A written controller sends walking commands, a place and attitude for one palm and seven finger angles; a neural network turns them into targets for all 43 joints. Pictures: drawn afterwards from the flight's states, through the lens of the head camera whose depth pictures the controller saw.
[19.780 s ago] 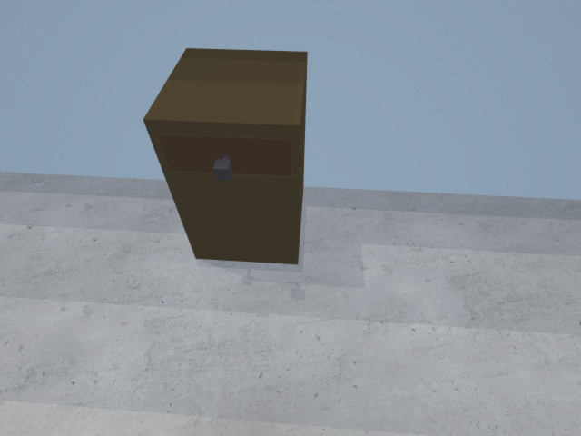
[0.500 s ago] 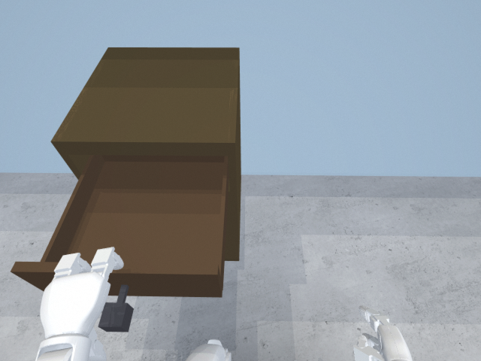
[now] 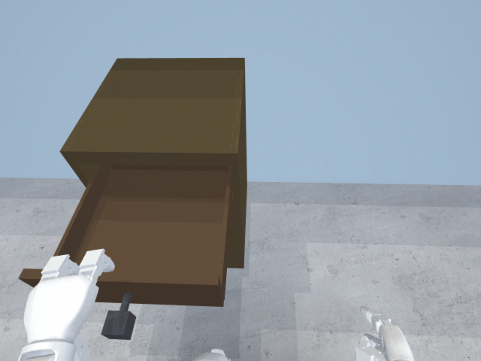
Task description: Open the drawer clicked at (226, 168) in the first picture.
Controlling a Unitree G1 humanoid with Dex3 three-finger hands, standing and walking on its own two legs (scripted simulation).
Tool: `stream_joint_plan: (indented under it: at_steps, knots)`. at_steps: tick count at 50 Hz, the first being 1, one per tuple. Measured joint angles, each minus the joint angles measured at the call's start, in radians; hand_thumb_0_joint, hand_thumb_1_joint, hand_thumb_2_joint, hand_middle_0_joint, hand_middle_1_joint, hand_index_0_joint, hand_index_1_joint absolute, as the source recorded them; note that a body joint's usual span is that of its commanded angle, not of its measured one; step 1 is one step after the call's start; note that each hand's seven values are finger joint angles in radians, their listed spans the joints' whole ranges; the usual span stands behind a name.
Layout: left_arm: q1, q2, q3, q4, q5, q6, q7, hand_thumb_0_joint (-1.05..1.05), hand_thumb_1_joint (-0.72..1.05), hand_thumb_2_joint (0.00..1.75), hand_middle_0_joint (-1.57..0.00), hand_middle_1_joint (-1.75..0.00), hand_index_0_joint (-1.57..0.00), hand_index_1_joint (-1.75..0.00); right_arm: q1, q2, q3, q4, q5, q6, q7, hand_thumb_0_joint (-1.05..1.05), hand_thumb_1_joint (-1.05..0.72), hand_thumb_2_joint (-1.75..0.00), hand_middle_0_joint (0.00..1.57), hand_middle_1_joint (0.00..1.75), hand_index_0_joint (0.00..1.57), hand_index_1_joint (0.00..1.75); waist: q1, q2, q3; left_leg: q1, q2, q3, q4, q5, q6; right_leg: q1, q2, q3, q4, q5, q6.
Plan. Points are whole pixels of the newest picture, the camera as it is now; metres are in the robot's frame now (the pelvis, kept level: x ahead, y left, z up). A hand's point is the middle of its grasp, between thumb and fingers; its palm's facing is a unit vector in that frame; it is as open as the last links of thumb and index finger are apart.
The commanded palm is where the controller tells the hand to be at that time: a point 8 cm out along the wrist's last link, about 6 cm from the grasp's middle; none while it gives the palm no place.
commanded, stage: lift the hand off the handle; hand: left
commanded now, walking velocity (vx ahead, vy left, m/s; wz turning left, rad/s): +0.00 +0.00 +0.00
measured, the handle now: (122, 314) +0.22 +0.27 -0.14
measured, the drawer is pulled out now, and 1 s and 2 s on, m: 0.30 0.30 0.30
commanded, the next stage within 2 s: draw the hand back to the body in 0.30 s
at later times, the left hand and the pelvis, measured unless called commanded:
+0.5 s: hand (84, 307) +0.19 +0.26 +0.02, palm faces -0.03 -0.08 -1.00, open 13.8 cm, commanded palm +0.17 +0.26 +0.08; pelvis +0.00 +0.00 +0.01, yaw +0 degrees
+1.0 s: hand (47, 303) +0.17 +0.27 +0.09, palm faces +0.05 -0.04 -1.00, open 13.8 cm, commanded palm +0.15 +0.27 +0.15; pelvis +0.00 +0.00 +0.02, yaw +1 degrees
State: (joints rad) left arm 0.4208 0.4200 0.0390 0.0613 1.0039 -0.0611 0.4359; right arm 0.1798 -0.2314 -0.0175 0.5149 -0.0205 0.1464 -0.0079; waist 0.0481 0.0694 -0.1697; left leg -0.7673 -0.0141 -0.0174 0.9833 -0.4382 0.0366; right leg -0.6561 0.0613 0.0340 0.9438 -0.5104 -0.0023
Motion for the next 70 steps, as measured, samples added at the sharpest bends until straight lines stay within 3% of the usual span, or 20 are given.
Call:
stream_joint_plan:
  at_steps: [9,20,28,33,39,45,48,51,53,54,56,58,60,62,65,70]
  knots:
    - [0.023,0.009,-0.001,-0.062,-0.005,-0.022,-0.023,0.0,-0.49,0.3,-0.32,-1.2,-0.32,-1.2,0.003,-0.007,-0.007,-0.013,-0.002,-0.007,0.004,0.01,-0.9,-0.9,0.2,0.3,0.2,0.3,-0.001,0.005,0.014,0.04,-0.003,-0.003,-0.028,0.008,0.0,0.043,-0.003,-0.002,-0.032,0.009,0.0]
    - [0.024,-0.003,-0.002,-0.066,-0.011,0.003,-0.045,0.0,-0.49,0.3,-0.32,-1.2,-0.32,-1.2,0.01,-0.003,-0.007,-0.025,0.004,-0.006,0.012,0.01,-0.9,-0.9,0.2,0.3,0.2,0.3,0.002,0.006,0.017,0.053,-0.005,0.0,-0.045,0.017,0.0,0.052,-0.006,0.001,-0.043,0.016,0.0]
    - [0.058,0.019,0.007,-0.15,-0.009,-0.028,-0.048,0.0,-0.48,0.3,-0.32,-1.2,-0.32,-1.2,0.019,0.001,-0.006,-0.02,-0.002,-0.003,0.006,0.01,-0.9,-0.9,0.2,0.3,0.2,0.3,0.005,0.006,0.018,0.075,-0.002,-0.001,-0.054,0.017,-0.002,0.076,-0.004,0.001,-0.055,0.019,-0.002]
    - [0.085,0.047,0.047,-0.177,-0.038,0.002,-0.05,0.0,-0.49,0.3,-0.32,-1.2,-0.32,-1.2,0.014,0.0,-0.005,-0.019,0.011,0.003,0.011,0.01,-0.9,-0.9,0.2,0.3,0.2,0.3,0.005,0.019,0.015,0.107,-0.002,0.003,-0.074,0.022,-0.002,0.105,-0.005,0.006,-0.074,0.025,-0.001]
    - [0.117,0.049,0.057,-0.201,-0.104,0.043,-0.128,0.0,-0.49,0.3,-0.32,-1.2,-0.32,-1.2,0.021,-0.008,0.001,-0.025,0.024,-0.014,0.002,0.01,-0.9,-0.9,0.2,0.3,0.2,0.3,0.012,0.025,0.022,0.159,-0.007,0.002,-0.121,0.043,0.001,0.157,-0.011,0.006,-0.12,0.044,0.002]
    - [0.132,0.066,0.033,-0.28,-0.092,-0.019,-0.174,-0.01,-0.49,0.3,-0.32,-1.2,-0.32,-1.2,0.022,-0.013,0.006,-0.037,0.014,-0.035,-0.008,0.01,-0.9,-0.9,0.2,0.3,0.2,0.3,0.022,0.017,0.042,0.193,-0.011,-0.007,-0.149,0.059,0.001,0.196,-0.015,-0.003,-0.154,0.06,0.002]
    - [0.135,0.09,0.051,-0.316,-0.079,-0.045,-0.167,0.0,-0.49,0.3,-0.32,-1.2,-0.32,-1.2,0.014,-0.009,0.005,-0.042,0.013,-0.03,-0.005,0.01,-0.9,-0.9,0.2,0.3,0.2,0.3,0.026,0.016,0.051,0.2,-0.009,-0.008,-0.153,0.062,-0.001,0.205,-0.013,-0.004,-0.161,0.065,0.001]
    - [0.139,0.108,0.087,-0.337,-0.095,-0.037,-0.158,0.0,-0.49,0.3,-0.32,-1.2,-0.32,-1.2,0.005,-0.005,0.003,-0.046,0.021,-0.025,0.0,0.01,-0.9,-0.9,0.2,0.3,0.2,0.3,0.026,0.023,0.056,0.206,-0.008,-0.008,-0.156,0.064,-0.001,0.211,-0.013,-0.004,-0.166,0.068,0.001]
    - [0.125,0.057,0.113,-0.327,-0.437,-0.022,-0.185,-0.01,-0.48,0.3,-0.32,-1.2,-0.32,-1.2,0.003,-0.001,0.006,-0.045,0.044,-0.055,-0.012,0.01,-0.9,-0.9,0.2,0.3,0.2,0.3,0.011,0.037,0.094,0.252,-0.012,-0.013,-0.175,0.07,0.0,0.261,-0.017,-0.008,-0.19,0.074,0.005]
    - [0.118,0.016,0.13,-0.32,-0.576,-0.005,-0.198,-0.01,-0.48,0.3,-0.32,-1.19,-0.32,-1.2,0.011,0.003,0.011,-0.046,0.051,-0.079,-0.021,0.01,-0.9,-0.9,0.2,0.3,0.2,0.3,0.005,0.041,0.108,0.28,-0.014,-0.012,-0.191,0.074,0.001,0.289,-0.02,-0.006,-0.206,0.079,0.007]
    - [0.119,-0.055,0.158,-0.318,-0.782,0.022,-0.218,-0.01,-0.46,0.31,-0.32,-1.18,-0.32,-1.18,0.037,0.013,0.029,-0.047,0.059,-0.116,-0.041,0.01,-0.9,-0.9,0.2,0.3,0.2,0.3,-0.004,0.036,0.113,0.325,-0.021,-0.008,-0.228,0.084,0.002,0.33,-0.028,-0.002,-0.234,0.085,0.007]
    - [0.124,-0.102,0.159,-0.331,-0.904,0.037,-0.232,-0.01,-0.42,0.32,-0.31,-1.16,-0.31,-1.16,0.067,0.022,0.048,-0.041,0.06,-0.149,-0.06,0.01,-0.9,-0.9,0.2,0.3,0.2,0.3,-0.01,0.022,0.108,0.364,-0.029,-0.01,-0.264,0.094,0.002,0.366,-0.037,-0.003,-0.261,0.089,0.006]
    - [0.129,-0.128,0.139,-0.353,-0.973,0.039,-0.243,-0.01,-0.38,0.34,-0.31,-1.13,-0.31,-1.13,0.09,0.025,0.063,-0.025,0.059,-0.181,-0.073,0.01,-0.9,-0.9,0.2,0.3,0.2,0.3,-0.012,0.007,0.102,0.398,-0.035,-0.015,-0.295,0.103,0.001,0.4,-0.043,-0.008,-0.289,0.094,0.005]
    - [0.13,-0.135,0.12,-0.381,-1.013,0.037,-0.255,-0.01,-0.33,0.36,-0.3,-1.1,-0.3,-1.1,0.1,0.025,0.073,-0.005,0.057,-0.209,-0.08,0.01,-0.9,-0.9,0.2,0.3,0.2,0.3,-0.014,-0.006,0.102,0.426,-0.037,-0.022,-0.32,0.111,-0.001,0.431,-0.045,-0.014,-0.317,0.101,0.002]
    - [0.123,-0.115,0.121,-0.424,-1.041,0.023,-0.272,-0.01,-0.25,0.4,-0.3,-1.04,-0.29,-1.05,0.094,0.023,0.078,0.021,0.055,-0.24,-0.083,0.01,-0.9,-0.9,0.2,0.3,0.2,0.3,-0.018,-0.019,0.112,0.455,-0.033,-0.03,-0.352,0.123,-0.007,0.465,-0.042,-0.021,-0.358,0.117,-0.003]
    - [0.136,-0.068,0.197,-0.475,-1.069,0.001,-0.289,-0.01,-0.09,0.47,-0.29,-0.94,-0.28,-0.94,0.064,0.019,0.062,0.041,0.054,-0.261,-0.077,0.01,-0.9,-0.9,0.2,0.3,0.2,0.3,-0.026,-0.017,0.131,0.486,-0.023,-0.029,-0.398,0.14,-0.014,0.497,-0.033,-0.017,-0.412,0.143,-0.009]
